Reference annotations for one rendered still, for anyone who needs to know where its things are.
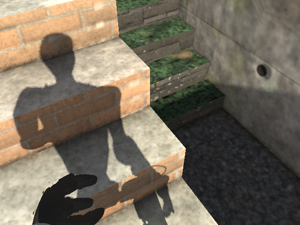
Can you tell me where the robot left hand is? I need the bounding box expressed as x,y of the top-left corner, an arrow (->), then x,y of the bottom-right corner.
32,173 -> 105,225

